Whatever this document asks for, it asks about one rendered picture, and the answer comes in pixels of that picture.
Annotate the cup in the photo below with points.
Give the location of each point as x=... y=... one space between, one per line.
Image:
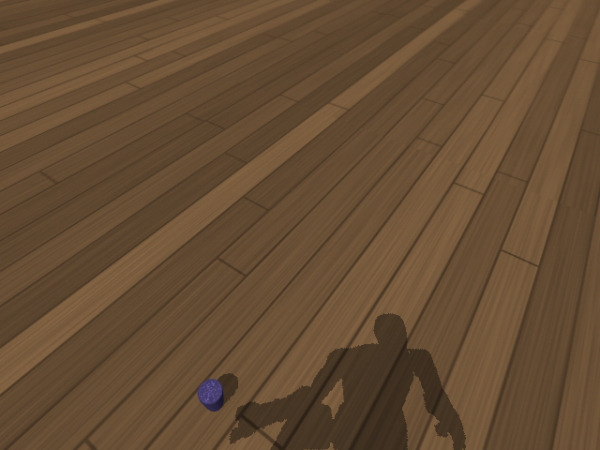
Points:
x=210 y=394

